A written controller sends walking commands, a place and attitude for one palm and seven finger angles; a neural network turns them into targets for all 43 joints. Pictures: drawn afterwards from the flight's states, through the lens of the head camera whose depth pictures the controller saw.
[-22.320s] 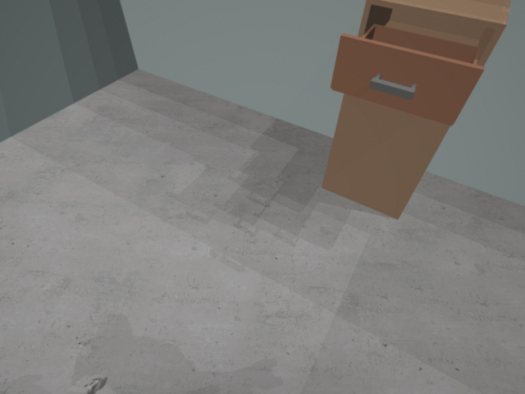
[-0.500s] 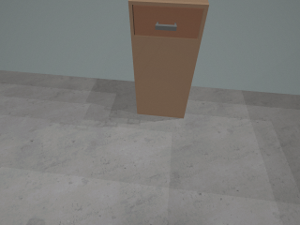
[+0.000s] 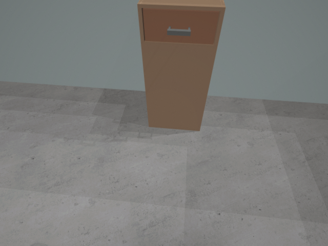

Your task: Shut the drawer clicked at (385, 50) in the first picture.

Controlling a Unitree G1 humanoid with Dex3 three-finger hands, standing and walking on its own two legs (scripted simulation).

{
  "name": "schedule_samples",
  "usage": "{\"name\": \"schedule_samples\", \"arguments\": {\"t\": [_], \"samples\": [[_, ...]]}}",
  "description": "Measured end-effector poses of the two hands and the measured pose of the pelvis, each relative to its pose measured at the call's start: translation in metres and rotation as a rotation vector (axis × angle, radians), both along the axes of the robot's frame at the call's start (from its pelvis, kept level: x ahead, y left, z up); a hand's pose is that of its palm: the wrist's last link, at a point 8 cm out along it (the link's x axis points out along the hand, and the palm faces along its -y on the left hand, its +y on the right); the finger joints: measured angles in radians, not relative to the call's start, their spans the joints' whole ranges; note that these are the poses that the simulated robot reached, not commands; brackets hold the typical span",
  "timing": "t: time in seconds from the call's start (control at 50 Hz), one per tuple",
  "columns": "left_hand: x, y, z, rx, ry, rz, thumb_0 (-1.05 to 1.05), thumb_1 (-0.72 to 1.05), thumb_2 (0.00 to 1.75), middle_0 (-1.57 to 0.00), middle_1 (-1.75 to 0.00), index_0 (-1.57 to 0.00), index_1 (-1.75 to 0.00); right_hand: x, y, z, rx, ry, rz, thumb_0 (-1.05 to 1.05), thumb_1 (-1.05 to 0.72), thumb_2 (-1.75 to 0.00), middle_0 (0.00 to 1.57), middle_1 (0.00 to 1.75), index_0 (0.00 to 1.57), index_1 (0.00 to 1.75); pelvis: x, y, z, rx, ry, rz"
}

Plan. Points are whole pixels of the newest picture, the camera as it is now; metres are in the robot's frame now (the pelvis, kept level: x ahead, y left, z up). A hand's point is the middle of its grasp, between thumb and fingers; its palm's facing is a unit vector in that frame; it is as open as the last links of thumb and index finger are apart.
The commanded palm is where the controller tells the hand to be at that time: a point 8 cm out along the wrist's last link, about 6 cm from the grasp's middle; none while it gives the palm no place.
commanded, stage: look to check the result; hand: left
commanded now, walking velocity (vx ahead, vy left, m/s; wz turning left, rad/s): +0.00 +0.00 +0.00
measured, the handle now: (179, 30) +1.06 -0.02 +0.04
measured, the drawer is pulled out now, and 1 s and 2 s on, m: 0.00 0.00 0.00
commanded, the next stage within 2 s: stand and wait in 0.50 s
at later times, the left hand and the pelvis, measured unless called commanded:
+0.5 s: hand out of the picture +0.02 +0.16 -0.17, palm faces +0.01 -0.98 -0.20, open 7.4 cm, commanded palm none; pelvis +0.01 -0.01 +0.00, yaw +0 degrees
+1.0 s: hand out of the picture +0.05 +0.16 -0.17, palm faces +0.00 -0.98 -0.22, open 7.4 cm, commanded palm none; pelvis +0.03 -0.02 +0.00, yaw +0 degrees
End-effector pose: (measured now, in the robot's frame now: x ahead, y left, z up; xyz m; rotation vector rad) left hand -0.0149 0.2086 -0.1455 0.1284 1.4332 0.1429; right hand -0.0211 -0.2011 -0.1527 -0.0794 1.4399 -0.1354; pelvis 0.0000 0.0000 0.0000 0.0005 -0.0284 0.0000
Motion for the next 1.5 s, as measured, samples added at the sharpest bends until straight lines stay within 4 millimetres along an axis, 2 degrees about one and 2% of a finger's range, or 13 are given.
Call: {"name": "schedule_samples", "arguments": {"t": [0.36,0.92,1.5], "samples": [[0.022,0.003,0.002,0.020,-0.017,-0.013,0.00,0.91,0.89,-0.20,-0.30,-0.20,-0.30,0.009,-0.014,0.002,-0.019,0.013,0.000,0.00,-0.91,-0.90,0.20,0.30,0.20,0.30,0.010,-0.006,0.001,0.002,0.002,-0.002],[0.054,0.002,0.006,0.045,-0.053,-0.032,0.00,0.91,0.89,-0.20,-0.30,-0.20,-0.30,0.046,-0.041,0.004,-0.053,-0.031,0.018,0.00,-0.91,-0.90,0.20,0.30,0.20,0.30,0.025,-0.018,0.002,0.002,0.001,-0.005],[0.080,0.013,0.011,0.074,-0.085,-0.053,0.00,0.91,0.89,-0.20,-0.30,-0.20,-0.30,0.062,-0.060,0.009,-0.085,-0.046,0.026,0.00,-0.91,-0.90,0.20,0.30,0.20,0.30,0.034,-0.022,0.003,0.001,0.004,-0.010]]}}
